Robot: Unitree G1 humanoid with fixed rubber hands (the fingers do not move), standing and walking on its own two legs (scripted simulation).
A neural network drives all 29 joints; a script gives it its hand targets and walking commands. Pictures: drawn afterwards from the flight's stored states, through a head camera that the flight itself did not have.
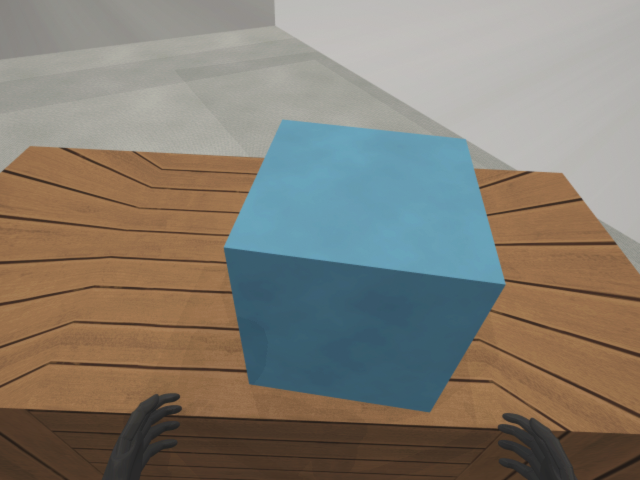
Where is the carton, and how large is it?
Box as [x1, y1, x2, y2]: [224, 119, 505, 411]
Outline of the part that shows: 282,119 224,245 225,257 249,383 423,411 430,411 505,284 465,139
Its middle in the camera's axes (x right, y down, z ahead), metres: +0.05 +0.04 +0.57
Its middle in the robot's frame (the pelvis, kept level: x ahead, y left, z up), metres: +0.42 -0.02 +0.06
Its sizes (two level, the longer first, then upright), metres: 0.277 0.273 0.296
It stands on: a pedestal, 0.69 m high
